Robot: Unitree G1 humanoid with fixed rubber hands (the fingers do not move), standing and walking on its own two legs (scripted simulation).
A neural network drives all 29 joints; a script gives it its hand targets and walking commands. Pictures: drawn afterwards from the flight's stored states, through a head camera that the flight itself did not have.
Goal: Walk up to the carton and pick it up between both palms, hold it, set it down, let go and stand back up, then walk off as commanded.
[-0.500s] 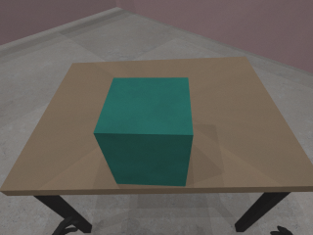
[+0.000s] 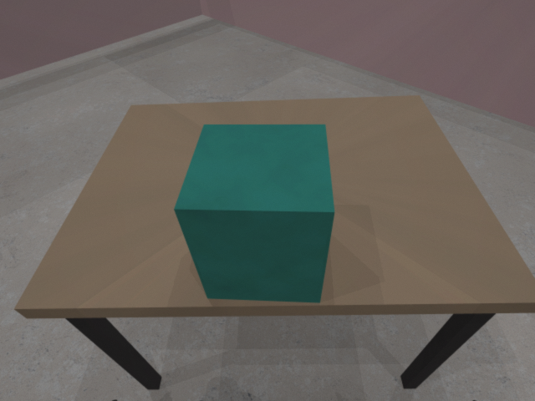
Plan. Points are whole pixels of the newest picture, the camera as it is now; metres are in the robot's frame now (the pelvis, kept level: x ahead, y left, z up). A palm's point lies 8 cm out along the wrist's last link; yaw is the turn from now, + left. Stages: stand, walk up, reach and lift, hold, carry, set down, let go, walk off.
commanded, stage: stand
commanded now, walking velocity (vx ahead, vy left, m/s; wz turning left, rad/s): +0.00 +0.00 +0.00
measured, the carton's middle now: (263, 215) +0.42 +0.04 +0.04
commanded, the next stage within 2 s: walk off in 0.86 s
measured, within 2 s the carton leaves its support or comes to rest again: neither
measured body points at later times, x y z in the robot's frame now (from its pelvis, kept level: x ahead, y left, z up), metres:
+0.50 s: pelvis +0.00 +0.00 +0.00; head -0.01 -0.01 +0.45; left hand +0.07 +0.31 -0.11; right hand +0.07 -0.31 -0.12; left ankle +0.03 +0.12 -0.74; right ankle +0.01 -0.14 -0.74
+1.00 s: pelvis +0.01 -0.01 +0.00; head +0.00 -0.01 +0.45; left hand +0.09 +0.30 -0.11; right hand +0.07 -0.32 -0.12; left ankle +0.03 +0.12 -0.74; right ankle +0.01 -0.14 -0.74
